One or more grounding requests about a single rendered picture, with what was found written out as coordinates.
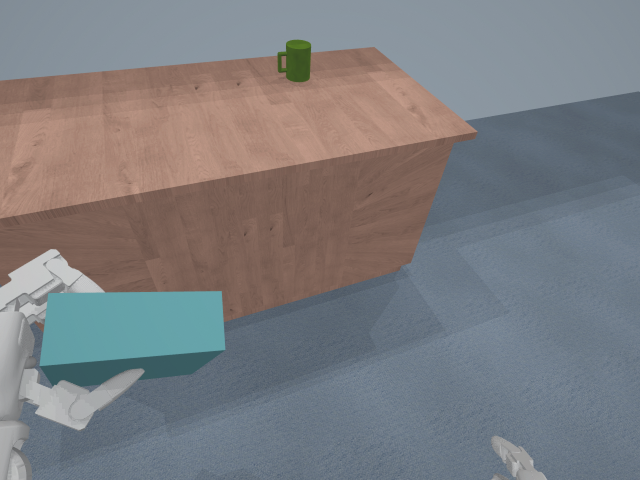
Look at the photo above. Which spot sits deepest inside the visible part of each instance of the sponge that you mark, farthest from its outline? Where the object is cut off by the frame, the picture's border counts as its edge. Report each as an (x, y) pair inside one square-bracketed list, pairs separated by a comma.
[(90, 337)]

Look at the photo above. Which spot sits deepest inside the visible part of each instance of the table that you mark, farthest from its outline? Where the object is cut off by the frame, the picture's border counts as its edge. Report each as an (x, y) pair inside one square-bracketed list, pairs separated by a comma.
[(224, 175)]

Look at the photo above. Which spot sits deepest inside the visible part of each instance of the robot left hand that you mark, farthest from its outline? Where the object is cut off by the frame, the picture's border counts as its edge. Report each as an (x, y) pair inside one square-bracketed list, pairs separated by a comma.
[(22, 302)]

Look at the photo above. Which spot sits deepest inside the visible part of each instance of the robot right hand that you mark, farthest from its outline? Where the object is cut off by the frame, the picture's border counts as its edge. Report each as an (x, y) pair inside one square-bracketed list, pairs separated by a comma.
[(517, 461)]

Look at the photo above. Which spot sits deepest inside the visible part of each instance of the robot left forearm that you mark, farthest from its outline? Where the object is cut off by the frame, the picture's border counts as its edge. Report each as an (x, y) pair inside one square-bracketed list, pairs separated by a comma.
[(14, 465)]

